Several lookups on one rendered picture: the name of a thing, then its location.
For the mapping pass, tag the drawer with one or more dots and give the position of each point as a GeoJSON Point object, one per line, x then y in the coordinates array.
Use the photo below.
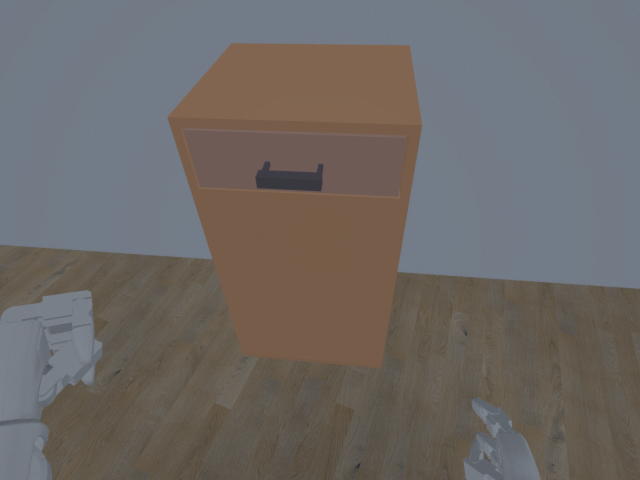
{"type": "Point", "coordinates": [355, 164]}

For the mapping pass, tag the handle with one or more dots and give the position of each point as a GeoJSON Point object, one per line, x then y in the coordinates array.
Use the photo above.
{"type": "Point", "coordinates": [289, 180]}

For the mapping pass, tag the left robot hand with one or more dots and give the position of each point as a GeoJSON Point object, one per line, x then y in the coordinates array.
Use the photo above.
{"type": "Point", "coordinates": [25, 352]}

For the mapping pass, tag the right robot hand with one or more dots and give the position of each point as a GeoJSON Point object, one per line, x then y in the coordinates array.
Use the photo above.
{"type": "Point", "coordinates": [510, 455]}

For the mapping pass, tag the cabinet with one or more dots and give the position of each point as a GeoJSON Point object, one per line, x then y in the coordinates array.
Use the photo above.
{"type": "Point", "coordinates": [306, 276]}

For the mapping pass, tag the left robot forearm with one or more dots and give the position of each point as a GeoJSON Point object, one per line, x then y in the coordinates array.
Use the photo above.
{"type": "Point", "coordinates": [21, 444]}

